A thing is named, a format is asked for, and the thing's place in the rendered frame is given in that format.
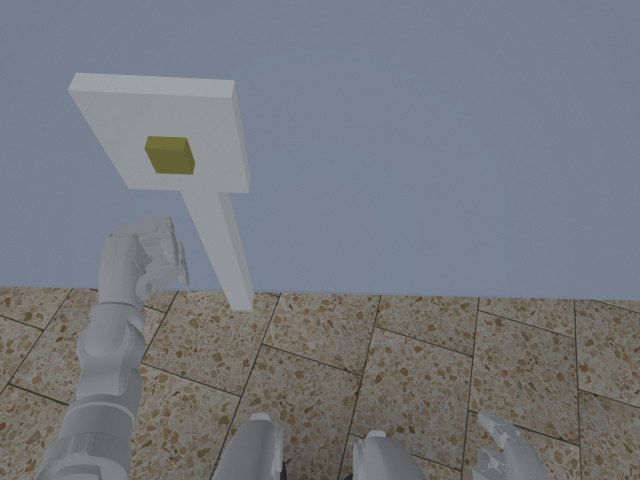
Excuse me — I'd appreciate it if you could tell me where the robot right hand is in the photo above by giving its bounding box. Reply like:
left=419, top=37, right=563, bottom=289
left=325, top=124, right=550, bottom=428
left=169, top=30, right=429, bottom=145
left=472, top=411, right=549, bottom=480

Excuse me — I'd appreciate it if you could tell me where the button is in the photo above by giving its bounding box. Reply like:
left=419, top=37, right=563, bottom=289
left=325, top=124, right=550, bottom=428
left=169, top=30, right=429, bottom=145
left=144, top=136, right=195, bottom=175

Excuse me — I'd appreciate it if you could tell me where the robot left hand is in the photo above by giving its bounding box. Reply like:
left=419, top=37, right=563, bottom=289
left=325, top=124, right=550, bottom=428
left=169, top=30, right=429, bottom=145
left=98, top=214, right=189, bottom=311

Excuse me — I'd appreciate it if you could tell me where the right robot thigh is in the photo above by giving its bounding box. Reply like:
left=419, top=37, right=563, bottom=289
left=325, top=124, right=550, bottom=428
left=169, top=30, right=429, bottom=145
left=353, top=437, right=428, bottom=480

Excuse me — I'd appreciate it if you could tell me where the robot left forearm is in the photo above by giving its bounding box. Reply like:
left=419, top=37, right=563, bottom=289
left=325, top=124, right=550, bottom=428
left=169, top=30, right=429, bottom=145
left=34, top=302, right=146, bottom=480

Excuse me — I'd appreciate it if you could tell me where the left robot thigh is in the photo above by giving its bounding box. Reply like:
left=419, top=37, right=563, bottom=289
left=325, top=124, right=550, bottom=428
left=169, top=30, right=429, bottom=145
left=212, top=420, right=284, bottom=480

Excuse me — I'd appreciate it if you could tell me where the robot thigh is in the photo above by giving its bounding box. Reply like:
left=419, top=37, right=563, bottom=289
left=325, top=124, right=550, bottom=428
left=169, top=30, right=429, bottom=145
left=212, top=420, right=284, bottom=480
left=353, top=437, right=428, bottom=480

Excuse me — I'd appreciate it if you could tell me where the panel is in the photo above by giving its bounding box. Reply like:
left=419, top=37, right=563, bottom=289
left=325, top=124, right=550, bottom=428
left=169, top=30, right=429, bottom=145
left=68, top=73, right=254, bottom=312

